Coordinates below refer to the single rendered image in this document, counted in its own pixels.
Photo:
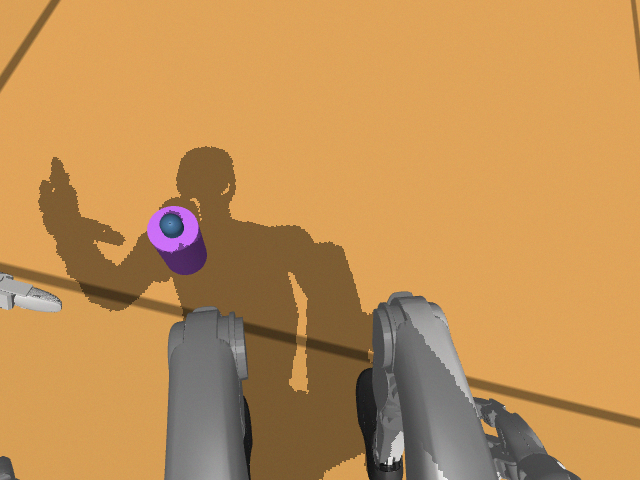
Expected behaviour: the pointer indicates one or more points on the right robot arm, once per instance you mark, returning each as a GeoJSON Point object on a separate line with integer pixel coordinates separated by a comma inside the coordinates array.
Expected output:
{"type": "Point", "coordinates": [543, 467]}

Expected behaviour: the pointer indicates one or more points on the right robot foot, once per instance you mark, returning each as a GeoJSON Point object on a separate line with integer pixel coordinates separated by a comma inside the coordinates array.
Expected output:
{"type": "Point", "coordinates": [367, 412]}

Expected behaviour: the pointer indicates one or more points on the left robot arm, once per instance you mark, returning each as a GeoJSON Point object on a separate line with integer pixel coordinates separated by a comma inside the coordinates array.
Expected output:
{"type": "Point", "coordinates": [6, 469]}

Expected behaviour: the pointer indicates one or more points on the right robot hand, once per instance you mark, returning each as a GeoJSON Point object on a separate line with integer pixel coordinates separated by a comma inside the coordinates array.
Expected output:
{"type": "Point", "coordinates": [515, 440]}

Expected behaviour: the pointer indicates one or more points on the left robot hand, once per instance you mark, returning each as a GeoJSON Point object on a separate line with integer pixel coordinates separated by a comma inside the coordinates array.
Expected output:
{"type": "Point", "coordinates": [26, 296]}

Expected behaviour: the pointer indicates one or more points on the bottle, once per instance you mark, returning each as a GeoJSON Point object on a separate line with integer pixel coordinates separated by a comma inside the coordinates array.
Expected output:
{"type": "Point", "coordinates": [174, 232]}

